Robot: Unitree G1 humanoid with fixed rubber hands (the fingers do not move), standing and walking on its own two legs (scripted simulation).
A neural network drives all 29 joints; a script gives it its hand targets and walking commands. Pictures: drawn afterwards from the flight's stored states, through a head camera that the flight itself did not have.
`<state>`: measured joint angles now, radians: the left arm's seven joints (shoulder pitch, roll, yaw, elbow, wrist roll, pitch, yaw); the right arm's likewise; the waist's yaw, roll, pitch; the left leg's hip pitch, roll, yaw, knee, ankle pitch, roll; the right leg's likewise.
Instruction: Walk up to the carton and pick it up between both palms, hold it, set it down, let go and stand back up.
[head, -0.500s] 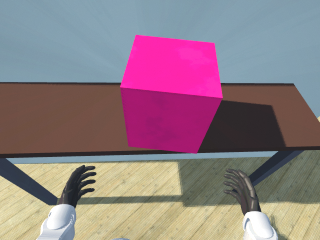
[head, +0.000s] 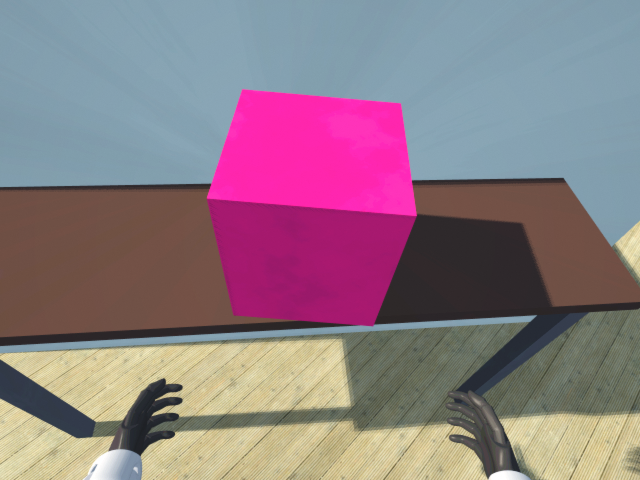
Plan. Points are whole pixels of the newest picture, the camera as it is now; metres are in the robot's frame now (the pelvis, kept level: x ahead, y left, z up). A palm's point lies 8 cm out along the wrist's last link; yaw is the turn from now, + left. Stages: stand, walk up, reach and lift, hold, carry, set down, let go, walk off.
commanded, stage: let go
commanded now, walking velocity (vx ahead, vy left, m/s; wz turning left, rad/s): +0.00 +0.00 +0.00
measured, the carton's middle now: (312, 215) +0.43 +0.03 +0.06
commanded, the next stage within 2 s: stand in 0.32 s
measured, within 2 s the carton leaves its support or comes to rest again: neither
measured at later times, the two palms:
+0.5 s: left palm out of the picture +0.09 +0.23 -0.11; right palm out of the picture +0.10 -0.24 -0.12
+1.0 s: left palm out of the picture -0.04 +0.22 -0.15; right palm out of the picture -0.05 -0.23 -0.15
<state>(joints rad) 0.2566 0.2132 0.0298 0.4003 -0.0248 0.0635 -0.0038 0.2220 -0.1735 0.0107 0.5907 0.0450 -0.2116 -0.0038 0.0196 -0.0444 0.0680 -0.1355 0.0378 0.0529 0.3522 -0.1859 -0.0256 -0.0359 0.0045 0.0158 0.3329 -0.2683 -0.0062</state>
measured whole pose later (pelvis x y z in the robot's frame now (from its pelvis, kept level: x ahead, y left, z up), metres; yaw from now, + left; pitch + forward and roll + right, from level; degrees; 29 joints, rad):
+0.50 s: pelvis -0.01 -0.01 -0.01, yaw +2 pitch +0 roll +0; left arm 0.28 0.19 0.05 0.65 0.04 -0.01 -0.01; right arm 0.25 -0.19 -0.04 0.78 -0.04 -0.03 0.02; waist 0.02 0.00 -0.02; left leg -0.27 0.05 0.01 0.52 -0.25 -0.04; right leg -0.15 0.02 -0.02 0.48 -0.34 -0.02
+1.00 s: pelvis -0.02 -0.01 -0.01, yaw +3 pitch -2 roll +0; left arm 0.40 0.15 0.05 0.98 0.03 -0.03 0.03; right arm 0.42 -0.13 -0.05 1.04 -0.03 0.01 -0.01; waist 0.00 0.00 -0.02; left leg -0.24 0.04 0.00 0.50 -0.22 -0.03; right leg -0.12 0.01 -0.04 0.47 -0.31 -0.02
